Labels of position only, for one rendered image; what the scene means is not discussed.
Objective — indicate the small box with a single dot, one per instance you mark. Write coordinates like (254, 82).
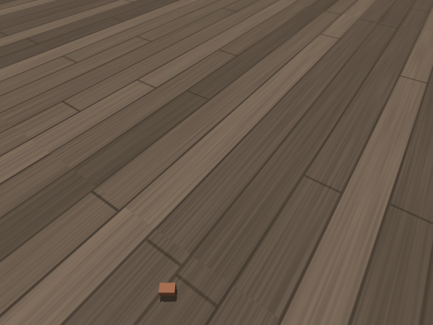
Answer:
(167, 289)

